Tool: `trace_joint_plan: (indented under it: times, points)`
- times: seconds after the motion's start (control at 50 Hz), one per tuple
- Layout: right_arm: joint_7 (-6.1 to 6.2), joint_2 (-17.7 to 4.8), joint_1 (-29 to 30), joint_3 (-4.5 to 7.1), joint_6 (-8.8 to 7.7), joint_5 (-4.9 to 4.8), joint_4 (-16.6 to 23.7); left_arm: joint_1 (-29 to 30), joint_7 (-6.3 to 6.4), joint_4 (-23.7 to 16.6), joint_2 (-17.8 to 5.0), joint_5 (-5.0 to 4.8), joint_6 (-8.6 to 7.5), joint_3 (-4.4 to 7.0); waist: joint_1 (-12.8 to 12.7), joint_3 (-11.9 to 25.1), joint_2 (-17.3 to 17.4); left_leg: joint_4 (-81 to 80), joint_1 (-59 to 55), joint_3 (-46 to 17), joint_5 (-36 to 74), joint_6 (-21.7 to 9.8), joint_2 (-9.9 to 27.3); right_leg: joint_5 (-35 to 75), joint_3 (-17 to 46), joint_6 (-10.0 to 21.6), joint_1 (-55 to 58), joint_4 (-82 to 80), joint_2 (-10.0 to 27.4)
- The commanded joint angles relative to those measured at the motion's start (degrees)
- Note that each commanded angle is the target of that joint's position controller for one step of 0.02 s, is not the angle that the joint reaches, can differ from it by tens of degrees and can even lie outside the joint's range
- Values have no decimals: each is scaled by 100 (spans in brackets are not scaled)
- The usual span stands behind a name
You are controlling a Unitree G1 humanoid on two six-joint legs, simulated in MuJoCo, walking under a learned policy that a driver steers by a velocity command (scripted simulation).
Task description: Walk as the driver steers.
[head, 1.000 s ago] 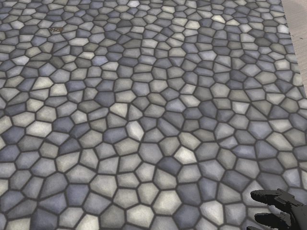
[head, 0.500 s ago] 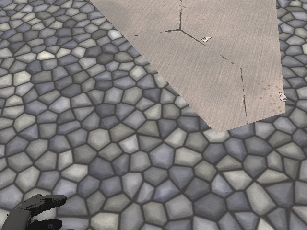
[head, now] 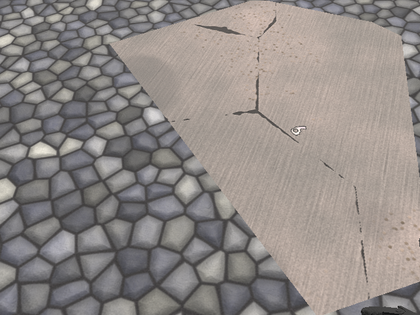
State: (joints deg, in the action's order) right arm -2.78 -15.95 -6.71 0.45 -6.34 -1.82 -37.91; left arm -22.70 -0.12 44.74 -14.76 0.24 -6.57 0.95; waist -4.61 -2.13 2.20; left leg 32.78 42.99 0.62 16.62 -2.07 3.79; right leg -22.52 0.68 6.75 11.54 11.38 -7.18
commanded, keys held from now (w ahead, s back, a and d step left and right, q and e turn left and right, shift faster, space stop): shift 1.00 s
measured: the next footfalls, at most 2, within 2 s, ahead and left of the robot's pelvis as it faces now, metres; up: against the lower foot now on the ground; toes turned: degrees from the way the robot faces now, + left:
left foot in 0.08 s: +0.34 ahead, +0.10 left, +0.00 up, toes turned +3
right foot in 0.54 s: +0.47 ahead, -0.11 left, +0.00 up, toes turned +9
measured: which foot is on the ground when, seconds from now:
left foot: up 0.00-0.06, down 0.08-1.00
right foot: down 0.00-0.10, up 0.12-0.52, down 0.54-1.00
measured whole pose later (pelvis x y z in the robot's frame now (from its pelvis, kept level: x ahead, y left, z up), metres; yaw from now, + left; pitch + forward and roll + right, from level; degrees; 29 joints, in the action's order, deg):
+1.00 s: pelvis +0.37 -0.01 +0.01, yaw +7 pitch +0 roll +0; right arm 1.6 -14.3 -13.1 1.0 1.4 0.6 -53.3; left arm -6.3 1.2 49.8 -12.9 0.2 -0.5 1.9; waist 0.9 -1.5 0.2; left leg 28.5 7.4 -2.7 -20.5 -0.3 -1.7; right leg -12.2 1.5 1.3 -17.9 30.6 -1.8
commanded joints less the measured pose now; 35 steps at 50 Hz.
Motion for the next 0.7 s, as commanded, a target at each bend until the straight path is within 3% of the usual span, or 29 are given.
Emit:
trace_joint_plan:
  times: [0.02,0.04,0.06,0.08,0.1,0.12,0.14,0.16,0.18,0.2,0.22,0.26,0.28,0.32,0.4,0.48,0.52,0.54,0.56,0.58,0.6,0.66,0.7]
  points:
    - [-203,-444,1015,154,-206,63,722,-391,126,68,-1026,51,126,254,-41,-393,-414,-510,-754,496,-191,-255,-643,5751,-165,-256,-444,300,1524]
    - [-188,-609,569,274,-161,55,621,-446,178,102,-1010,197,197,227,287,136,-567,-262,-1343,761,-603,-366,-1125,7808,-92,-389,-54,1034,1422]
    - [-165,-706,-420,308,-136,60,370,-338,250,71,-1210,179,265,274,732,535,-939,-138,-2176,639,-864,-435,-1113,8749,-72,-469,-259,2141,1608]
    - [-74,-819,-1770,370,-61,47,69,286,265,-81,-1391,208,323,313,1498,862,-1004,-433,-3414,158,-413,-607,-717,8778,-128,-561,-844,3598,1649]
    - [-2,-1263,-2436,399,-9,232,-188,167,219,-273,-794,373,289,170,1416,1657,439,304,-5467,-863,1671,-991,265,3875,-277,-740,-2381,6080,914]
    - [-71,-1231,-2385,372,-116,441,-257,-1299,52,-47,-135,23,243,-62,747,3111,1695,332,-7856,-3966,1439,-2355,2008,-1598,774,-1023,-4714,8254,33]
    - [22,-887,-2360,444,35,356,-58,-666,-38,84,-1105,-126,174,96,1418,3528,254,-329,-7344,-3840,352,-1904,1538,-1056,1127,-737,-4422,8148,240]
    - [75,-860,-1511,361,90,260,88,252,-58,-340,-1167,-271,136,148,1137,2212,-10,-709,-6131,-3095,-85,-1630,1383,-683,906,-640,-4723,7581,591]
    - [94,-797,-929,304,131,231,155,718,-19,-497,-1040,-180,119,99,839,1176,-734,-1134,-4619,-2747,90,-1488,1294,-463,600,-631,-4655,7156,777]
    - [111,-770,-721,285,105,292,161,756,23,-490,-982,-122,177,113,624,646,-692,-1280,-3592,-2377,814,-1548,1136,-359,520,-708,-4433,6850,884]
    - [100,-678,-657,245,70,353,118,409,53,-431,-928,-78,262,121,360,538,-527,-1476,-2920,-1932,1176,-1533,935,-275,546,-769,-3981,6529,1050]
    - [54,-525,-393,195,14,299,23,0,158,-287,-647,-35,376,72,108,595,-270,-1652,-2265,-1260,1456,-1534,654,-117,429,-956,-3574,5692,1159]
    - [47,-517,-429,190,-20,297,-40,28,200,-278,-612,8,397,64,150,625,-233,-1636,-2186,-1031,2022,-1499,580,82,363,-1021,-3524,5306,1150]
    - [85,-661,-380,228,38,290,-144,117,246,-312,-493,53,426,40,144,902,-69,-1557,-2391,-704,2244,-1412,475,735,326,-1112,-3478,4458,1181]
    - [178,-646,-537,216,231,250,-354,818,217,-382,-519,13,425,78,491,988,86,-1516,-2798,-466,1156,-1077,298,2092,301,-1064,-3366,3203,1094]
    - [184,-584,-546,182,361,261,-569,1283,180,-507,-631,46,427,150,612,682,281,-1323,-3050,-879,-95,-1040,521,1767,366,-930,-3334,2339,1033]
    - [188,-482,-478,138,388,180,-642,1131,162,-456,-633,111,376,181,425,659,202,-917,-3017,-958,-716,-776,377,2402,319,-716,-2772,1345,963]
    - [193,-375,-703,100,349,235,-676,1093,185,-461,-848,164,345,225,515,752,-70,-665,-2862,-907,-1235,-505,113,3794,687,-551,-2256,1244,1315]
    - [174,-330,-1336,96,283,328,-762,1227,222,-517,-1136,166,374,278,939,953,-691,-503,-2420,-701,-2339,-250,-312,5032,1103,-144,-1615,1604,1788]
    - [197,-160,-1440,33,301,335,-839,1293,230,-448,-703,109,439,211,906,1232,-1037,-655,-2482,-512,-3008,-48,-389,4464,1148,141,-1523,1739,1837]
    - [209,-363,-1159,51,353,323,-835,1336,190,-489,-509,58,487,169,694,1045,-771,-701,-2490,-490,-3105,-6,-397,3722,1045,61,-1710,1681,1602]
    - [282,-456,-726,95,595,302,-795,1391,132,-424,-568,36,499,200,547,684,-531,-778,-2465,-530,-2938,2,-381,2767,828,-233,-2009,1661,1304]
    - [305,-478,-706,99,647,285,-808,1401,131,-372,-552,38,478,204,520,609,-492,-764,-2606,-581,-2603,-4,-312,2941,756,-268,-2089,1696,1221]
